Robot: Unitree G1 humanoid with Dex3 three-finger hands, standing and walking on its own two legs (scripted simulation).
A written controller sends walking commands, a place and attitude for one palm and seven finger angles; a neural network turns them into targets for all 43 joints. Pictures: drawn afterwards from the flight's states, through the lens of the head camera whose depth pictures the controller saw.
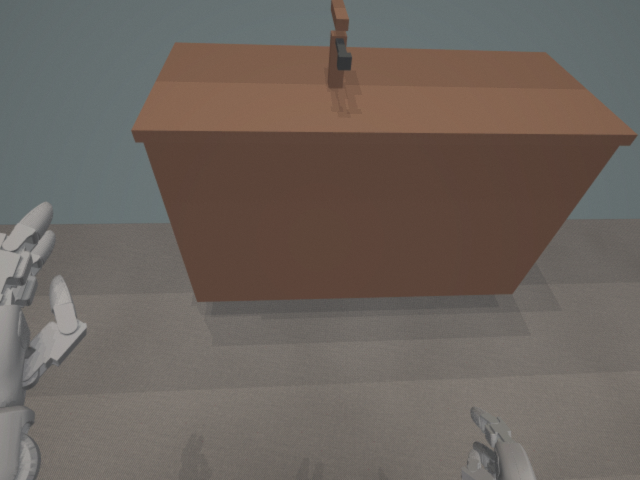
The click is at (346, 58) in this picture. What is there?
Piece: tap's lever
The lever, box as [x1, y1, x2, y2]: [337, 52, 351, 69]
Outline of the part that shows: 338,52 338,69 350,69 350,53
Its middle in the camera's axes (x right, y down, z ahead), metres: +0.05 -0.38 +0.83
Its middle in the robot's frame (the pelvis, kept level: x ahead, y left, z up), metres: +0.90 +0.01 +0.13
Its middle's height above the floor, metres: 0.90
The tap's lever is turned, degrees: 0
